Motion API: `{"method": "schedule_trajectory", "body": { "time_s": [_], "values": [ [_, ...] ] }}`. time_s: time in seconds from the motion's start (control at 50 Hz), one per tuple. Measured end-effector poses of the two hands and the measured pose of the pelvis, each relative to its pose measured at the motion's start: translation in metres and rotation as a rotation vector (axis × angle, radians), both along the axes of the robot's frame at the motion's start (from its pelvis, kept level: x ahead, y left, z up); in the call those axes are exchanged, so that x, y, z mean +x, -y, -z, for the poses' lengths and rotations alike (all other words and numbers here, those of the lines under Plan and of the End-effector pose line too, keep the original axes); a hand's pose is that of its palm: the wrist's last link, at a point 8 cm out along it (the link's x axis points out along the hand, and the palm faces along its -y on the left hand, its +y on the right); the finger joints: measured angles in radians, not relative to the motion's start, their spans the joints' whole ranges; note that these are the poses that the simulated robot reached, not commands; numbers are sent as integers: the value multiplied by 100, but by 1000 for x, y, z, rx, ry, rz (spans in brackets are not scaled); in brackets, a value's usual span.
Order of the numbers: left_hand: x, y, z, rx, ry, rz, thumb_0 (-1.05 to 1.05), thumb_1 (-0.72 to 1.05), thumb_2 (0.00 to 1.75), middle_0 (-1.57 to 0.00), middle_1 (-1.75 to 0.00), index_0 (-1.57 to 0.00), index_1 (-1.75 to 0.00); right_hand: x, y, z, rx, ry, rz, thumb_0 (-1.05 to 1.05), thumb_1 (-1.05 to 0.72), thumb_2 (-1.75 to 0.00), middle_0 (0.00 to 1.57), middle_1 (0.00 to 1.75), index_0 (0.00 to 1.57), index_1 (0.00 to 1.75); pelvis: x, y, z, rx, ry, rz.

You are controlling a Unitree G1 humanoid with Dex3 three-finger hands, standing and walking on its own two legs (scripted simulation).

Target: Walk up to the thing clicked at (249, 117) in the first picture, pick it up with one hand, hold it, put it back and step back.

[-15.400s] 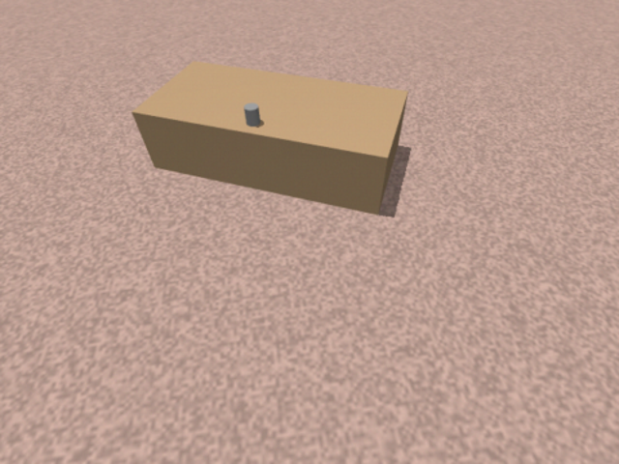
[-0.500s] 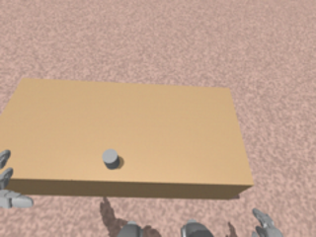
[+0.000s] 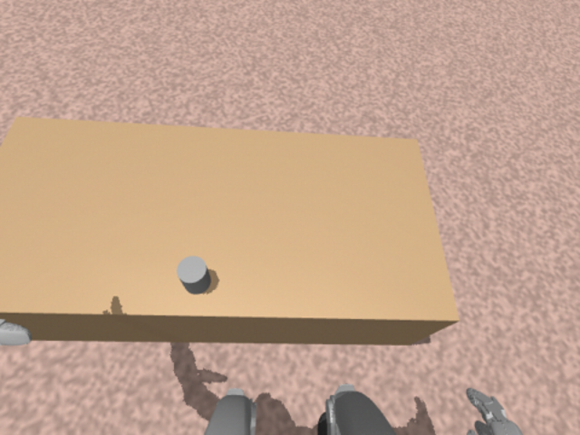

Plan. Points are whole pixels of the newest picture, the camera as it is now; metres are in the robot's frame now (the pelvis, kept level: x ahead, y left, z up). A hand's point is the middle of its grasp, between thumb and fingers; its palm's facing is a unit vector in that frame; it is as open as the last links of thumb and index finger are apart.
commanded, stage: go down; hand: left
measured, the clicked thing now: (194, 275) +0.45 +0.21 -0.33
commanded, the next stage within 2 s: approach in 0.44 s
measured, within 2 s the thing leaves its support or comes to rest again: neither
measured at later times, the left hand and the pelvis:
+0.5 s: hand out of the picture +0.32 +0.40 -0.02, palm faces +0.20 -0.96 -0.17, open 17.3 cm; pelvis -0.01 +0.00 -0.01, yaw +0 degrees
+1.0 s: hand (88, 299) +0.35 +0.35 -0.17, palm faces +0.17 -0.98 +0.00, open 17.5 cm; pelvis -0.03 +0.00 -0.15, yaw -2 degrees
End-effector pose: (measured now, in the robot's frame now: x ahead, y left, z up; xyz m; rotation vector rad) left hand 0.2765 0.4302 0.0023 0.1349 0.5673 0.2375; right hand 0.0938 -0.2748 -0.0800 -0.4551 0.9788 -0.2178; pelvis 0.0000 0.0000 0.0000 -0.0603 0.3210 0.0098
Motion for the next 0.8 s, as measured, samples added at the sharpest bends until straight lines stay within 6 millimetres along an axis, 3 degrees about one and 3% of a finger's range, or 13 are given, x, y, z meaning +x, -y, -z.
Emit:
{"method": "schedule_trajectory", "body": {
  "time_s": [0.62,0.72,0.8],
  "values": [
    [16,-14,7,-13,73,-6,-1,-52,7,-6,-1,-4,-4,-8,-5,11,-11,-41,-36,1,-88,-90,20,30,20,30,-10,-1,13,-11,-44,-2],
    [19,-12,22,-36,116,-1,-1,-54,4,-7,-1,-4,-3,-6,-5,22,-13,-49,-52,1,-87,-89,20,30,20,30,-11,-1,23,-11,-77,0],
    [24,-5,50,-56,200,16,-1,-56,2,-7,-1,-4,-3,-3,-2,43,-18,-62,-83,1,-87,-89,20,30,20,30,-14,-1,45,-13,-129,2]
  ]
}}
